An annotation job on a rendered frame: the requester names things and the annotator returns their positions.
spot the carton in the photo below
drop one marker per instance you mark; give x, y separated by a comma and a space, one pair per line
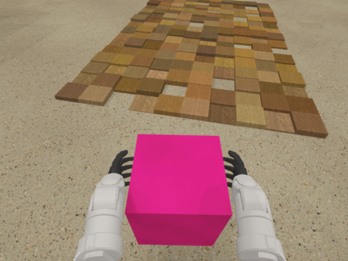
178, 193

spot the left robot hand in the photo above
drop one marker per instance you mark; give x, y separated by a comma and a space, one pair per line
117, 165

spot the right robot hand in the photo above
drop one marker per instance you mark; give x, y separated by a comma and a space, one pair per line
238, 168

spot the robot right forearm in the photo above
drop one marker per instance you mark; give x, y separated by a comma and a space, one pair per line
256, 235

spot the robot left forearm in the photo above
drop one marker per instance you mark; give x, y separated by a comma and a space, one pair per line
102, 235

